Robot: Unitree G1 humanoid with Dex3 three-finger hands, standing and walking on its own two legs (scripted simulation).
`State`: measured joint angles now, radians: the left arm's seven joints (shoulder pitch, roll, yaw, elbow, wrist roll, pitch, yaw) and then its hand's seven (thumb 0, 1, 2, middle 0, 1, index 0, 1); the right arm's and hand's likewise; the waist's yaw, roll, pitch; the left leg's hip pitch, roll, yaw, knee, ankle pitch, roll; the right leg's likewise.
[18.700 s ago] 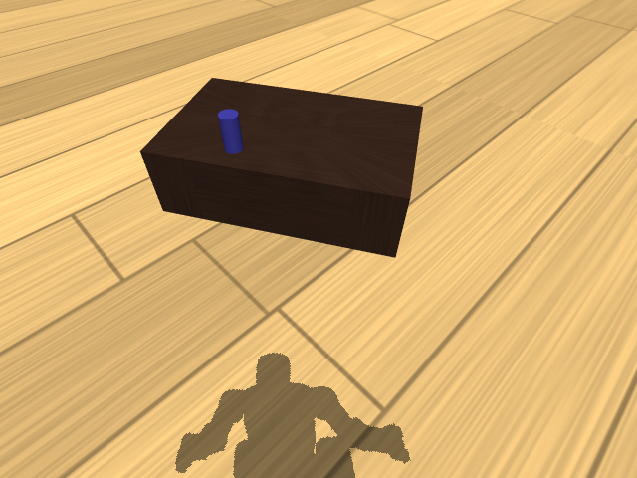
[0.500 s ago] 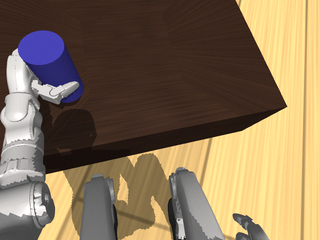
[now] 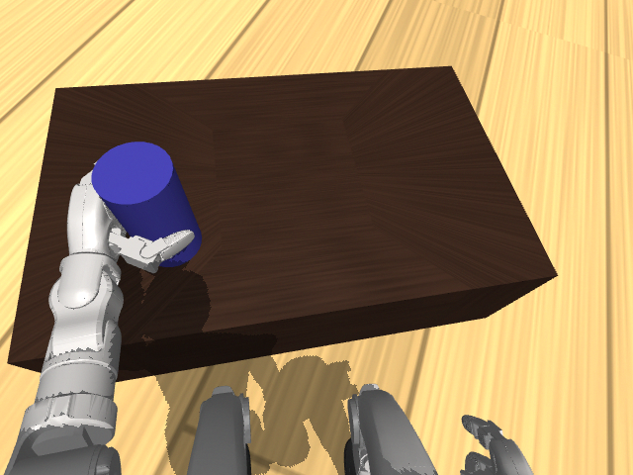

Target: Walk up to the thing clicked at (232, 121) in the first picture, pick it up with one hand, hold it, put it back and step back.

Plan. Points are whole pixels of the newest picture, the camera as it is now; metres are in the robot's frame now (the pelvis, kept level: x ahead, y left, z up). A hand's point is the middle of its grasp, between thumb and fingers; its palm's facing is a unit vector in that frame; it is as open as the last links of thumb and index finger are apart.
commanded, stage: lift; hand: left
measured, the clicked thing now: (155, 211) +0.43 +0.18 +0.04
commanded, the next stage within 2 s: hold in 1.10 s
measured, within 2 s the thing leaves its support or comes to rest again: neither
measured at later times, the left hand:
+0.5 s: hand (135, 207) +0.39 +0.17 +0.12, palm faces +0.01 -1.00 -0.01, open 10.7 cm
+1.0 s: hand (132, 190) +0.38 +0.16 +0.15, palm faces +0.00 -1.00 +0.01, open 10.7 cm
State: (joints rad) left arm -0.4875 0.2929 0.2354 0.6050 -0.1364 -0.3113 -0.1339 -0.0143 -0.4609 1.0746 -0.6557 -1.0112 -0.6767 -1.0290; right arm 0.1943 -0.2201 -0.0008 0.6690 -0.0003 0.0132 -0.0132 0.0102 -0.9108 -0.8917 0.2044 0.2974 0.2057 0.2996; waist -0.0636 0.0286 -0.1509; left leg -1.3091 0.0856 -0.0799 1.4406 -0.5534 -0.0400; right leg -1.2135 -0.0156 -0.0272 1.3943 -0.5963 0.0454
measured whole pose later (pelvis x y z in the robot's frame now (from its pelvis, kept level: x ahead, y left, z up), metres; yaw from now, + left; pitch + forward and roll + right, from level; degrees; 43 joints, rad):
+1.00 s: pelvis +0.03 -0.01 +0.10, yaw +1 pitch +10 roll -2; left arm -0.25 0.22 0.16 0.52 -0.19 -0.33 -0.18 -0.02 -0.48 1.10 -0.66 -1.02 -0.68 -1.04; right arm 0.23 -0.23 -0.01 0.67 0.01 0.00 -0.04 0.01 -0.91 -0.89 0.20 0.30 0.21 0.30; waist -0.03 0.02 -0.06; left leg -0.70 0.08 -0.02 0.95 -0.42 -0.05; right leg -0.63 -0.02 -0.01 0.92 -0.46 0.04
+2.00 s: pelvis +0.03 -0.01 +0.12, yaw +2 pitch +5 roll -1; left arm -0.17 0.21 0.14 0.46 -0.20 -0.33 -0.21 -0.02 -0.48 1.10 -0.65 -1.02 -0.68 -1.04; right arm 0.22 -0.22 -0.01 0.67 0.01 -0.01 -0.05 0.01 -0.91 -0.89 0.20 0.30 0.21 0.30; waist -0.02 0.01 -0.03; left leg -0.55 0.07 -0.01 0.82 -0.37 -0.04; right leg -0.48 -0.03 -0.01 0.80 -0.41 0.04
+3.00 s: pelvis +0.03 +0.00 +0.12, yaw +2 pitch +4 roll -1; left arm -0.18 0.21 0.14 0.47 -0.20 -0.33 -0.22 -0.01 -0.48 1.10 -0.65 -1.03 -0.68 -1.04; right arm 0.22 -0.22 -0.01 0.66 0.01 -0.03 -0.05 0.01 -0.91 -0.89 0.20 0.30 0.21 0.30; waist -0.02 0.01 -0.02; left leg -0.53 0.07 -0.01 0.80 -0.36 -0.04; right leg -0.46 -0.04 -0.01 0.78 -0.39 0.04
